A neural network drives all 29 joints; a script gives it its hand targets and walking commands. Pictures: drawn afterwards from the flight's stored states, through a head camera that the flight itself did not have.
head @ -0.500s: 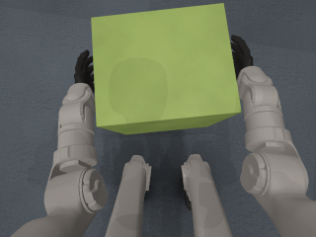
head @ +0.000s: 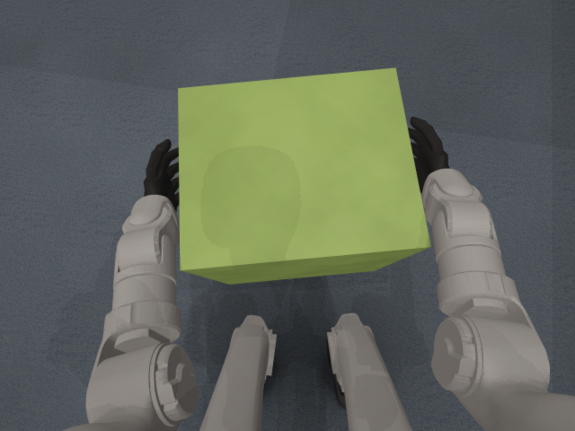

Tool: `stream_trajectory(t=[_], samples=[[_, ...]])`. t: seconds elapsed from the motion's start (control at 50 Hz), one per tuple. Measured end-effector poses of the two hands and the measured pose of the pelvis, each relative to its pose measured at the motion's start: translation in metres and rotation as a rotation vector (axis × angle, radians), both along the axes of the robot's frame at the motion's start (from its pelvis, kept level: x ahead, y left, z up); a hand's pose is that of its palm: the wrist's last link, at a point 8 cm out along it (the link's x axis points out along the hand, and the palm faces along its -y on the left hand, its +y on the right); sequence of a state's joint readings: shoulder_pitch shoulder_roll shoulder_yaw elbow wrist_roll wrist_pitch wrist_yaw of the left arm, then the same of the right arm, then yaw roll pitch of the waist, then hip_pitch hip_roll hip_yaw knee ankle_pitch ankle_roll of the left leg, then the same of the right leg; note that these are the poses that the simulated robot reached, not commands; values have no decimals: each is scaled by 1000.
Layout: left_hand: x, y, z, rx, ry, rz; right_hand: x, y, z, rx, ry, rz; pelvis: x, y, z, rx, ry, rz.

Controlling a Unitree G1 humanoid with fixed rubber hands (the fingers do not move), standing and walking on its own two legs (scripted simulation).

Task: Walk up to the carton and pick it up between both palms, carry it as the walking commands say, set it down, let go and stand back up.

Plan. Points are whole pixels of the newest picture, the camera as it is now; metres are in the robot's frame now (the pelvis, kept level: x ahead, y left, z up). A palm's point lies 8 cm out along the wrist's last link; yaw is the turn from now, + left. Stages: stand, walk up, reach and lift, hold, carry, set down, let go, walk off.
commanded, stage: reach and lift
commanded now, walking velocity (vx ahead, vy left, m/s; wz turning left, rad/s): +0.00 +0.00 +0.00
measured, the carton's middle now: (295, 198) +0.43 +0.01 -0.13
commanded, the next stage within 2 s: none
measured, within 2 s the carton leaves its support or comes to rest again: neither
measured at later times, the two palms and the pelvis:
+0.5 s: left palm (136, 196) +0.39 +0.19 +0.02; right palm (456, 168) +0.42 -0.18 +0.01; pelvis +0.02 +0.00 +0.07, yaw -1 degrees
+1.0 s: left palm (98, 198) +0.37 +0.19 +0.09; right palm (495, 168) +0.39 -0.18 +0.08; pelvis +0.04 +0.00 +0.12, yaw -1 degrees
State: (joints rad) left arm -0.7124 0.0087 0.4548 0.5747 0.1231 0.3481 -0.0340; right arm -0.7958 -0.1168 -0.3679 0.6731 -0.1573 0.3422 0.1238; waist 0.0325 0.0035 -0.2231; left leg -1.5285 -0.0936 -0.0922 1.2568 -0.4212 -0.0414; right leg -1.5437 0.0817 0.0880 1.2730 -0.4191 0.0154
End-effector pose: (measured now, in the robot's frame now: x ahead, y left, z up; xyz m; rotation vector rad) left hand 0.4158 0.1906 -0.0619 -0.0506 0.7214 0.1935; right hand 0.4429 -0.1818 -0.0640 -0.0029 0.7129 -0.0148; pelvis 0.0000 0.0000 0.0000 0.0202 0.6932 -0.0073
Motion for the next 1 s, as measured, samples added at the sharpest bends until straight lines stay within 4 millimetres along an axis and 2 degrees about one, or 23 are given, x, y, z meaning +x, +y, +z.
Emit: stream_trajectory(t=[0.62,1.0], samples=[[-28,0,96,6,17,-34,-30,1,94,5,18,17,27,0,84,-9,-196,-7],[-46,0,149,18,12,-54,-52,-1,147,0,12,13,38,3,122,-16,-360,-11]])
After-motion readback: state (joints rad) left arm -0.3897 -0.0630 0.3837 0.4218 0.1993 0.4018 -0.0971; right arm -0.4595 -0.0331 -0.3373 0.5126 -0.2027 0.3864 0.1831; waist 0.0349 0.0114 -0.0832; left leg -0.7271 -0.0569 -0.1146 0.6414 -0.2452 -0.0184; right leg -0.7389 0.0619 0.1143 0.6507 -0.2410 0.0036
